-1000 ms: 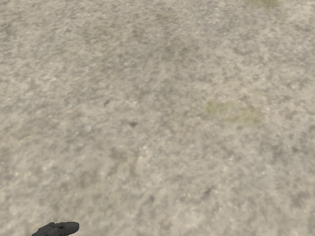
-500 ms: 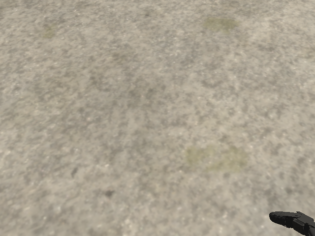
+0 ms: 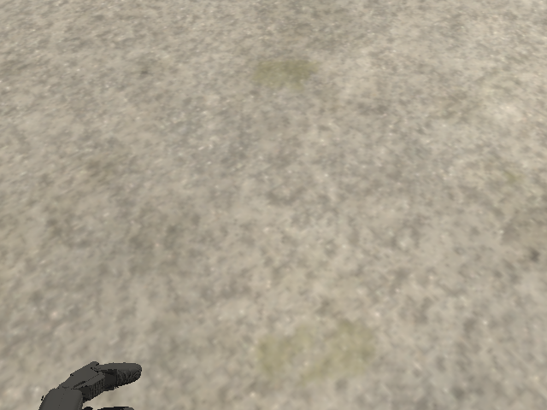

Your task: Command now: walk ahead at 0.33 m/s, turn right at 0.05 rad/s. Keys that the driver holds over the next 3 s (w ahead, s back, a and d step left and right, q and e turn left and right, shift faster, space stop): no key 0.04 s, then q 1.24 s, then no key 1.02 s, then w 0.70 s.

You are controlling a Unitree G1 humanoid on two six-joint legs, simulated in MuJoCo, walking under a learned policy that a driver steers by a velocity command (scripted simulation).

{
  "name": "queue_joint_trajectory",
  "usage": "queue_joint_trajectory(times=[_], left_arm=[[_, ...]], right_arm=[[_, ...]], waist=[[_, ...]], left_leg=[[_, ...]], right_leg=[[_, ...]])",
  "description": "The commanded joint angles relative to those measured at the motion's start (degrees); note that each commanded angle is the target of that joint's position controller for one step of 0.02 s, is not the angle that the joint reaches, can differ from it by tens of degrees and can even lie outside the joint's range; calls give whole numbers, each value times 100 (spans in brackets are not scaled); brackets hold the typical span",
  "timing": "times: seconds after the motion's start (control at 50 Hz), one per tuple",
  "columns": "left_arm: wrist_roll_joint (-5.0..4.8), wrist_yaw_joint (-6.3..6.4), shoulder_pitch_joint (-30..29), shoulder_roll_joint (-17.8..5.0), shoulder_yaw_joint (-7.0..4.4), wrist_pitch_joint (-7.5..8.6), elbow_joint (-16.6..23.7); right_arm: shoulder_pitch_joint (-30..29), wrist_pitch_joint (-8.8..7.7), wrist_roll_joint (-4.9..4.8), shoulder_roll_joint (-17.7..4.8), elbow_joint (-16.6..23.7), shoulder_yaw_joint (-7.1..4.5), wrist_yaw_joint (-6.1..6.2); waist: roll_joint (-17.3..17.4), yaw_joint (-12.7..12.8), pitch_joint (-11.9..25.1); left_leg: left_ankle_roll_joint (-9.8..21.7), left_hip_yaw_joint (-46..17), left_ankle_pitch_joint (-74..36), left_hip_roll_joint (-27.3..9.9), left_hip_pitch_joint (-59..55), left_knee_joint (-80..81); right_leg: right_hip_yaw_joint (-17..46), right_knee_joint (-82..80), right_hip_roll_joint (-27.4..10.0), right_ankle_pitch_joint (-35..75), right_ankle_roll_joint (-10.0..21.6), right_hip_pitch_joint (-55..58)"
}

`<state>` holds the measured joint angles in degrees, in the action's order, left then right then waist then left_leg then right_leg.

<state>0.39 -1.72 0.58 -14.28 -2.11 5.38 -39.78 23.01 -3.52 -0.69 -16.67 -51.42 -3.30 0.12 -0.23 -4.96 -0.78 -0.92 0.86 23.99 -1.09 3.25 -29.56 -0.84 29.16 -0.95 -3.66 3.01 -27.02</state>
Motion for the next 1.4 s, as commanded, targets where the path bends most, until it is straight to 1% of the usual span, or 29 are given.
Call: queue_joint_trajectory(times=[0.02, 0.04, 0.08, 0.1, 0.18, 0.28, 0.38, 0.48, 0.5, 0.52, 0.54, 0.56, 0.58, 0.6, 0.66, 0.74, 0.86, 0.92, 0.94, 0.96, 0.98, 1.0, 1.02, 1.06, 1.2, 1.3, 1.36, 1.38, 1.4], left_arm=[[61, 66, 2295, -1417, -439, -83, -218], [-12, 46, 1932, -1126, -339, -113, -190], [-19, 15, 1113, -680, -202, -93, -131], [4, 1, 838, -562, -172, -67, -136], [163, 85, 448, -746, -237, 27, -313], [72, 329, 590, -936, -303, -175, -493], [-10, 375, 753, -1130, -382, -418, -587], [-188, 408, 734, -1218, -448, -581, -597], [-160, 393, 1026, -1100, -431, -566, -691], [65, 347, 929, -828, -350, -497, -498], [165, 318, 563, -651, -270, -446, -234], [72, 273, 347, -903, -346, -450, -267], [-80, 265, 341, -900, -360, -470, -263], [-83, 313, 435, -875, -370, -499, -359], [-13, 382, 580, -894, -406, -556, -377], [-42, 395, 446, -723, -337, -533, -302], [-92, 274, 411, -831, -354, -455, -226], [-100, 192, 819, -859, -398, -356, -296], [-62, 193, 1013, -1020, -457, -343, -344], [43, 236, 1133, -1433, -547, -373, -298], [224, 225, 1027, -1695, -581, -412, -307], [223, 243, 775, -1387, -503, -377, -114], [161, 284, 462, -1074, -422, -379, -25], [-1, 340, 221, -895, -361, -409, 49], [24, 440, 789, -1219, -463, -581, 16], [-114, 297, 712, -1436, -543, -579, 29], [-237, 238, 880, -1158, -441, -552, -152], [12, 194, 1033, -749, -302, -526, -103], [151, 204, 826, -610, -226, -505, 126]], right_arm=[[538, -220, 86, -315, 409, 63, 16], [225, -212, -64, -760, 424, -68, 0], [-285, -67, -53, -628, 470, -66, 56], [-261, 59, -24, -584, 451, -98, 97], [-166, 326, 7, -378, 526, -115, 186], [-879, 389, 7, -358, 920, -130, 116], [-1380, 473, 3, -389, 1304, -170, -15], [-1211, 490, -31, -406, 1466, -241, -160], [-971, 474, 5, -704, 1434, -352, -106], [-615, 473, 79, -1436, 1479, -548, 21], [-465, 446, 202, -1629, 1547, -551, 18], [-455, 367, 193, -1280, 1574, -452, -34], [-763, 305, 147, -1199, 1601, -430, -22], [-1089, 296, 55, -1084, 1648, -412, 7], [-1434, 371, 46, -995, 1779, -355, 88], [-1327, 410, 20, -1082, 1812, -396, 174], [-1443, 515, 25, -1124, 1929, -406, 162], [-1657, 570, -58, -1058, 2013, -374, 179], [-1593, 582, -66, -938, 2032, -340, 200], [-1344, 583, 10, -603, 2049, -250, 193], [-1279, 523, -20, -727, 2255, -303, 177], [-1167, 480, 44, -1180, 2141, -435, 164], [-1092, 509, -16, -1332, 1995, -522, 143], [-980, 632, -1, -1089, 1837, -496, 171], [-1629, 639, -34, -550, 2278, -259, 37], [-1455, 688, -46, -636, 2317, -290, -69], [-855, 680, -2, -707, 2094, -362, -46], [-708, 656, 4, -1183, 2142, -469, 37], [-868, 585, 162, -1484, 2310, -447, 52]], waist=[[-1445, 991, 2598], [-889, 945, 1832], [-307, 627, 885], [-396, 432, 708], [-654, 143, 561], [-478, 415, 458], [-448, 622, 325], [-491, 414, 452], [-129, 366, 637], [1175, 379, 960], [1868, 240, 1219], [909, 60, 1409], [734, 233, 1119], [449, 390, 900], [662, 629, 798], [766, 520, 843], [1055, 419, 715], [1055, 674, 708], [857, 700, 737], [-289, 529, 858], [-1713, 358, 537], [-1236, 399, 487], [-871, 297, 383], [-702, 308, 188], [-967, 790, 413], [-1068, 715, 445], [-572, 386, 552], [761, 504, 780], [1798, 513, 748]], left_leg=[[-94, -584, 1369, 382, 3248, -4082], [-84, -732, 1202, 71, 3542, -4471], [-98, -508, 552, -336, 3461, -3876], [-118, -523, 284, -479, 3043, -3531], [-260, -464, -651, -393, 2340, -2977], [-223, -335, -1331, -506, 2604, -2065], [-112, -57, -830, -420, 2685, -1440], [273, 351, -1326, -44, 1788, 165], [493, 27, -2540, -70, 1029, 683], [1015, -1492, -5209, -1207, -271, 468], [2215, -3043, -6295, -2237, -820, 555], [2265, -2678, -5945, -2070, -755, 637], [1947, -2151, -5372, -1731, -492, 660], [1637, -1855, -4727, -1418, -215, 710], [1475, -1606, -4318, -1082, 507, 876], [1440, -1766, -3760, -984, 488, 821], [1360, -2483, -2746, -887, 824, 753], [1089, -2722, -2629, -643, 906, 424], [833, -2594, -2025, -408, 1244, 158], [487, -1891, -408, 185, 2029, -1014], [186, -930, 1388, 915, 3129, -2163], [-2, -1081, 1258, 477, 3185, -3330], [-72, -1036, 821, 396, 3159, -3754], [-274, -884, 174, 319, 3339, -4173], [-495, -218, -95, -95, 3021, -2479], [-203, 186, -234, -34, 1952, -1088], [272, 144, -1831, 176, 411, 830], [594, -1315, -3721, -926, -619, 925], [1721, -2650, -5111, -2206, -569, 738]], right_leg=[[3511, -383, -2423, 3323, 1831, 4855], [2687, -423, -2147, 3343, 1604, 4129], [1462, -723, -1614, 3132, 1170, 2718], [1114, -968, -1445, 2921, 1038, 2102], [311, -1470, -1349, 2950, 1119, 1154], [-33, -1643, -1467, 1808, 1086, 1605], [-86, -1375, -1711, 1400, 1044, 2177], [-361, -263, -1648, 1772, 526, 2423], [-647, 434, -1283, 1352, 142, 2102], [-1060, 2036, -678, -298, -347, 669], [-558, 3320, 209, -3586, -660, -848], [260, 4047, 69, -3608, -632, -1025], [366, 4114, -28, -3114, -562, -1183], [400, 3882, -107, -2680, -559, -1239], [368, 3473, 9, -1960, -675, -681], [464, 2302, 121, -1677, -798, -422], [531, 1079, 307, -1679, -713, 312], [431, -384, 331, -955, -523, 1071], [597, -842, -14, -400, -372, 1649], [1686, -1048, -1252, 218, 75, 2334], [3070, -1266, -2256, 1138, 1115, 2078], [3005, -1286, -2408, 1117, 1436, 1854], [2300, -1185, -2006, 915, 1178, 1729], [1461, -1113, -1463, 604, 815, 1781], [584, -1097, -1541, 1062, 991, 2517], [318, -873, -1711, 1193, 873, 2182], [-112, 52, -1378, 577, 248, 1537], [-643, 1350, -859, -1194, -318, 453], [-526, 2532, -194, -3522, -694, -745]])
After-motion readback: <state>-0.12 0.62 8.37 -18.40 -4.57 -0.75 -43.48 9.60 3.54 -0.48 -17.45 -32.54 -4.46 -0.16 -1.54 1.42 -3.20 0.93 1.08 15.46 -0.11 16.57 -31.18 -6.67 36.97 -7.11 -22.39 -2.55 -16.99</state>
